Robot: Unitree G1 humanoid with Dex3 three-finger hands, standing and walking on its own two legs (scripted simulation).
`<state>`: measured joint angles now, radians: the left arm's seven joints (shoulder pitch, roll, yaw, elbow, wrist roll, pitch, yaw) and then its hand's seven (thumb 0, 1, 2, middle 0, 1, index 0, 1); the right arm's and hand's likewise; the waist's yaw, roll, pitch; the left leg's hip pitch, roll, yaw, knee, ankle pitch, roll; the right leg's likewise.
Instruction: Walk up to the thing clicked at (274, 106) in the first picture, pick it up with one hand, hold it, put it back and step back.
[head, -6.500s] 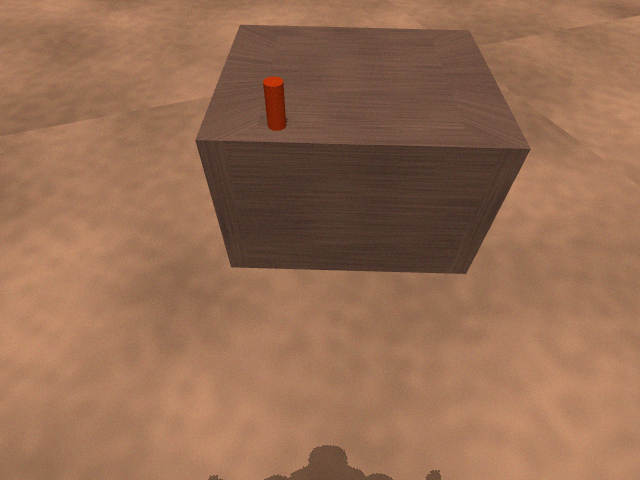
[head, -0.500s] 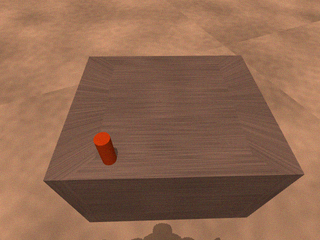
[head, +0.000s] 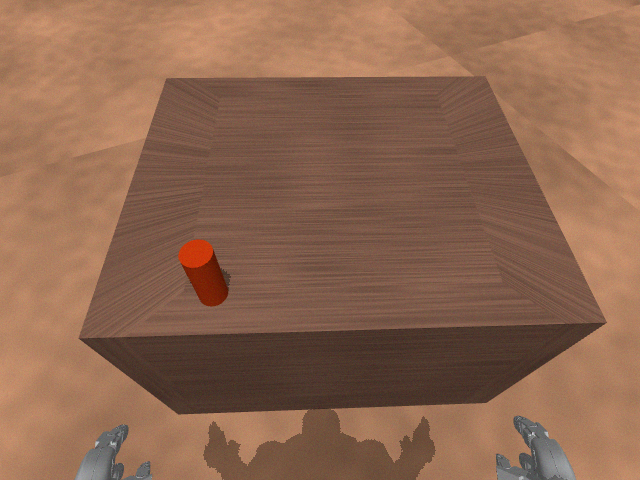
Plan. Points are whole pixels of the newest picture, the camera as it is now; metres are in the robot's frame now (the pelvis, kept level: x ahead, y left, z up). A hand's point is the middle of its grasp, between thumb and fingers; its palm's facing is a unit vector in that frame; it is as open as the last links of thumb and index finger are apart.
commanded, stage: rise first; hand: left
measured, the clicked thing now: (205, 275) +0.43 +0.20 -0.11
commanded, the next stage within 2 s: go down in 1.24 s
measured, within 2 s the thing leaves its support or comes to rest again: neither
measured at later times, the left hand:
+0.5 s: hand (137, 421) +0.20 +0.24 -0.08, palm faces +0.20 -0.92 -0.33, open 17.0 cm
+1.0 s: hand (127, 415) +0.19 +0.24 -0.03, palm faces +0.21 -0.92 -0.32, open 17.5 cm
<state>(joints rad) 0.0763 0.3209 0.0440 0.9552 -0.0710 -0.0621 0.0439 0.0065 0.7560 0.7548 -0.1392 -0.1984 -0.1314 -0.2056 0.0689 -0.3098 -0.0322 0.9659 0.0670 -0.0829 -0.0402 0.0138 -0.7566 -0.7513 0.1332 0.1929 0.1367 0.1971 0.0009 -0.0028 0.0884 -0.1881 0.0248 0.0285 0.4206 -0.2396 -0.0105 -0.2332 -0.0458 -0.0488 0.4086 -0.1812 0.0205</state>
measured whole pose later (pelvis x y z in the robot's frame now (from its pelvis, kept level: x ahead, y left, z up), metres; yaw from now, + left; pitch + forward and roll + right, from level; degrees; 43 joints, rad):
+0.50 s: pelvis +0.02 +0.00 +0.00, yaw +0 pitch +1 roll +0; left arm 0.26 0.27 0.11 0.46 -0.03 -0.05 0.09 -0.01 -0.43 0.07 -0.06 -0.06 -0.06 -0.06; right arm 0.20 -0.23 -0.06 0.68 0.03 -0.06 -0.07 0.00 0.41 -0.07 0.06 0.05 0.06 0.05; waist 0.02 0.02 0.02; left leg -0.15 0.03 0.04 0.42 -0.27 -0.01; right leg -0.20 -0.04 -0.04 0.39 -0.20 0.03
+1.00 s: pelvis +0.02 +0.00 +0.00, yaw +0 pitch -2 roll +0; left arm 0.39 0.27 0.13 0.19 -0.04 -0.06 0.05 -0.01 -0.54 0.04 -0.06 -0.06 -0.05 -0.06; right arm 0.24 -0.22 -0.07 0.62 0.02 -0.06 -0.05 0.00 0.52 -0.05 0.06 0.05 0.06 0.05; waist 0.02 0.03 0.04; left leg -0.09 0.03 0.03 0.39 -0.26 -0.01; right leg -0.13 -0.04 -0.05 0.37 -0.20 0.03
